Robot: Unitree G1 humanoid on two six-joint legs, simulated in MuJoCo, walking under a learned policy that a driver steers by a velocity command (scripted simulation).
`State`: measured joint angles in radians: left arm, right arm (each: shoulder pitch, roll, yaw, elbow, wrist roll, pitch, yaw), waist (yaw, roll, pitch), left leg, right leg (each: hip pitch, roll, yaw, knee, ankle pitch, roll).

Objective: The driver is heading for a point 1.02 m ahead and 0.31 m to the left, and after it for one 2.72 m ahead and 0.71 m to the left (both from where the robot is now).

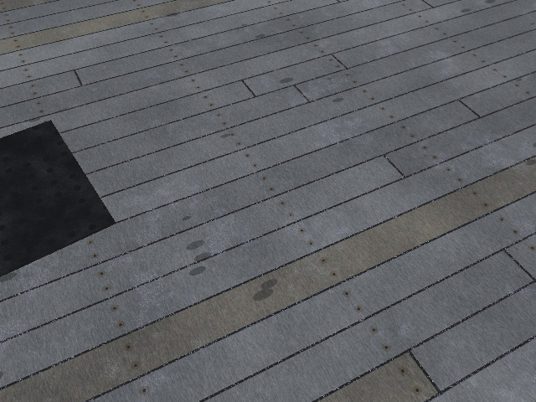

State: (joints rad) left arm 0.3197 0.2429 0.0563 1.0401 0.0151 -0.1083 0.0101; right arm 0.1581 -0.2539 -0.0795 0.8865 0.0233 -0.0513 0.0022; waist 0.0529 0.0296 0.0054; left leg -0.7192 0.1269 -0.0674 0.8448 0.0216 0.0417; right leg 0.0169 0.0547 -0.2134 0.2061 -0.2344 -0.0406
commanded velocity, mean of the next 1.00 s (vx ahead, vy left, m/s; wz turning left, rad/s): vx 0.50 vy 0.00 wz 0.52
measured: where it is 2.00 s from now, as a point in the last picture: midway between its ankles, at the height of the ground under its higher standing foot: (153, 219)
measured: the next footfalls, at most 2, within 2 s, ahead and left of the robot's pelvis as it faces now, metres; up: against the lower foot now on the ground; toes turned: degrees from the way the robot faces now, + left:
left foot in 0.20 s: +0.29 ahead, +0.14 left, +0.00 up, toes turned +10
right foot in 0.68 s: +0.61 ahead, +0.01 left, +0.00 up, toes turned +26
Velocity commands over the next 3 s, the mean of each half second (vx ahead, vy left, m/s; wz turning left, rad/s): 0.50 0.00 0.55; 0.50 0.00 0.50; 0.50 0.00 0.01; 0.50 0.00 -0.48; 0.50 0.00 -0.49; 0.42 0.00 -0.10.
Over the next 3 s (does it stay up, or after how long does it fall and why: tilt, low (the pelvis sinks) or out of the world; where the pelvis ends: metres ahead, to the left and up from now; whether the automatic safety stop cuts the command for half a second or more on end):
stays up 1.54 0.40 0.00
